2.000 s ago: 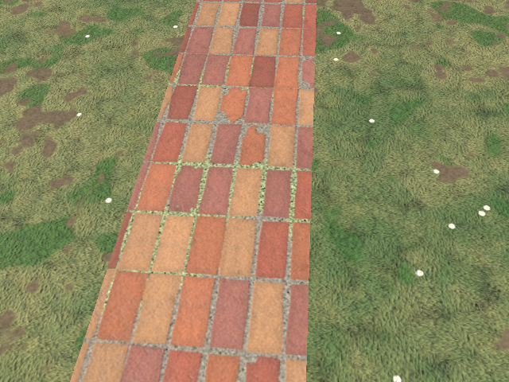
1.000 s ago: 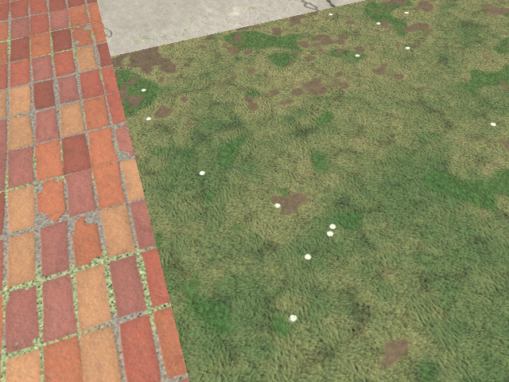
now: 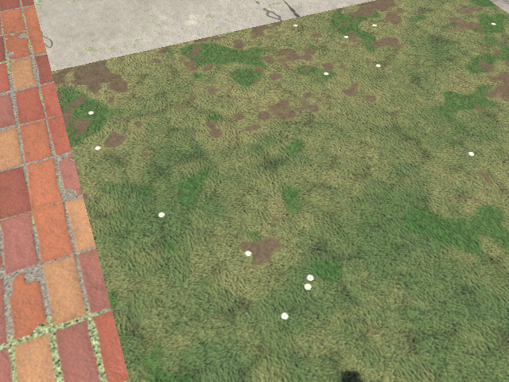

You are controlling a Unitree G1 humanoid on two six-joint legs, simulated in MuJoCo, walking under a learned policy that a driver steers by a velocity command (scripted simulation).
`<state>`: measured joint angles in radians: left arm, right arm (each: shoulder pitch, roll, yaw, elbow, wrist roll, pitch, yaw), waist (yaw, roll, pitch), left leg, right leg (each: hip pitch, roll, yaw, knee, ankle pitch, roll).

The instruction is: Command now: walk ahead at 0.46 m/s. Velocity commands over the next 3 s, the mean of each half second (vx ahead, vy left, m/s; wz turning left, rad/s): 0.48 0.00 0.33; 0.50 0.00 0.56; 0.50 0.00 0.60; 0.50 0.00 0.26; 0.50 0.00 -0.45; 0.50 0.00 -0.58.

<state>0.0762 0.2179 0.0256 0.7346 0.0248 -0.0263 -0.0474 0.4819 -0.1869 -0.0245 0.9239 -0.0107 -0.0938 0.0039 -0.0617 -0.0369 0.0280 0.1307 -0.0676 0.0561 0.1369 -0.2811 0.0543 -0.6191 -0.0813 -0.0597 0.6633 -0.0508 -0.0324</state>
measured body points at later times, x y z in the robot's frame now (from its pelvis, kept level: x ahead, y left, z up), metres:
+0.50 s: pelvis +0.27 -0.04 +0.00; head +0.30 -0.03 +0.45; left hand +0.20 +0.20 -0.14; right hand +0.46 -0.24 -0.12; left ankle +0.40 +0.13 -0.68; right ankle +0.21 -0.11 -0.74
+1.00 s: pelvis +0.54 +0.08 +0.01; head +0.56 +0.11 +0.45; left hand +0.58 +0.38 -0.11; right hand +0.67 -0.17 -0.12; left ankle +0.47 +0.09 -0.74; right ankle +0.75 -0.02 -0.67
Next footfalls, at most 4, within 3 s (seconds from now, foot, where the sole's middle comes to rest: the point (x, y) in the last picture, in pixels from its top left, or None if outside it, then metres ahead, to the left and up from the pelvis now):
0.10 right None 0.25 -0.11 -0.78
0.66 left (207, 378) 0.50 0.11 -0.78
1.20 right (204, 254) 0.88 0.12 -0.78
1.72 left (86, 259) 0.88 0.47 -0.78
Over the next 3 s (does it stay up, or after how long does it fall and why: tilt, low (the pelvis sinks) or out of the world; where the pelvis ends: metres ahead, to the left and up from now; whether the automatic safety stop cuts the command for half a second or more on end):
stays up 1.31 0.83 0.01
